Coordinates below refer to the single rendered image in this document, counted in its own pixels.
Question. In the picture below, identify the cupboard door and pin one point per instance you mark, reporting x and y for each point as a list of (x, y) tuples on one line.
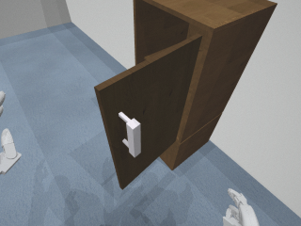
[(153, 92)]

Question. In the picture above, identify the handle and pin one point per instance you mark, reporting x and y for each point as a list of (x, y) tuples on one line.
[(133, 128)]

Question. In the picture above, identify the robot left hand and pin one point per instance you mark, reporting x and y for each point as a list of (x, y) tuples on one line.
[(9, 156)]

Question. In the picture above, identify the robot right hand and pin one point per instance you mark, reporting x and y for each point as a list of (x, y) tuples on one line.
[(243, 216)]

